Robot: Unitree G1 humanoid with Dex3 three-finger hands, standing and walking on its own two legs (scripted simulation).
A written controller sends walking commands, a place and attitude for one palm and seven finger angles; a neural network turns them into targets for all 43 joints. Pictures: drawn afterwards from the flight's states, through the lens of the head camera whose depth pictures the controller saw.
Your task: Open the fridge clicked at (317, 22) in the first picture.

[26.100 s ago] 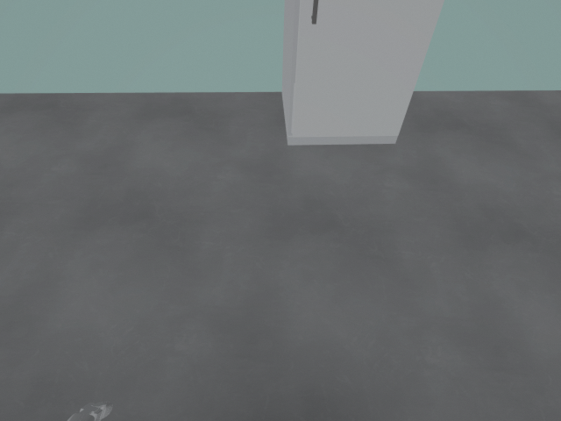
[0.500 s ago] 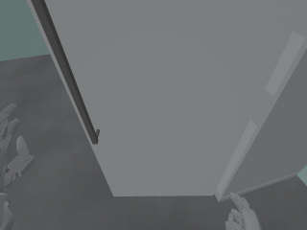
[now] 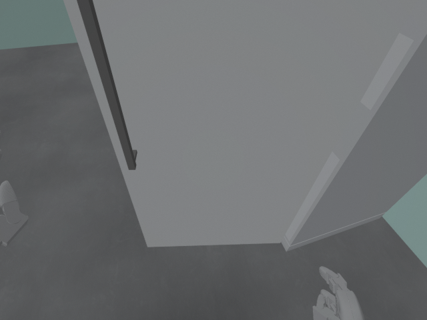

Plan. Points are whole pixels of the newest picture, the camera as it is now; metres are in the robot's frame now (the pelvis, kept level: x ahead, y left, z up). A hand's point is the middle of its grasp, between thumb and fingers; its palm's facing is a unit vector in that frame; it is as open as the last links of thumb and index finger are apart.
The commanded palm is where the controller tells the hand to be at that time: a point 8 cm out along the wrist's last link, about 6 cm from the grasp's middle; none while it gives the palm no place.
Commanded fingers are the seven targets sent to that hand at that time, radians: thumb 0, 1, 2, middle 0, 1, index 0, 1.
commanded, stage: step back with the hand held close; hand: left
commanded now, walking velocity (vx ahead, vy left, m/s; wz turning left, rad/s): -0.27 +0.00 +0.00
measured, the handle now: (112, 84) +0.49 +0.25 +0.18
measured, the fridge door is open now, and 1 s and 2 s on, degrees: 74 74 74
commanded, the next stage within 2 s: stop stepping back and stand still in 0.96 s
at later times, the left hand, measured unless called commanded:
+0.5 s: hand out of the picture +0.12 +0.27 +0.19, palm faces +0.49 -0.75 -0.45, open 7.4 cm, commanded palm +0.05 +0.30 +0.19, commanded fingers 0.00 0.90 0.90 -0.20 -0.30 -0.20 -0.30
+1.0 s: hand out of the picture +0.03 +0.24 +0.18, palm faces +0.36 -0.79 -0.49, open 7.4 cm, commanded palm -0.03 +0.27 +0.19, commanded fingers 0.00 0.90 0.90 -0.20 -0.30 -0.20 -0.30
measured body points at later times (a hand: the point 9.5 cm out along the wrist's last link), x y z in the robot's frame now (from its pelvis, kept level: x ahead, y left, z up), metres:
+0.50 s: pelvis -0.07 -0.01 -0.01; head -0.05 +0.02 +0.44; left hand +0.09 +0.31 +0.21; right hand +0.10 -0.24 -0.07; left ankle +0.05 +0.10 -0.73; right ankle -0.02 -0.14 -0.70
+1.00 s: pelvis -0.18 -0.03 +0.00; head -0.16 +0.00 +0.45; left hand +0.01 +0.28 +0.21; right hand -0.01 -0.27 -0.05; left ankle -0.02 +0.08 -0.73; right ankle -0.24 -0.13 -0.72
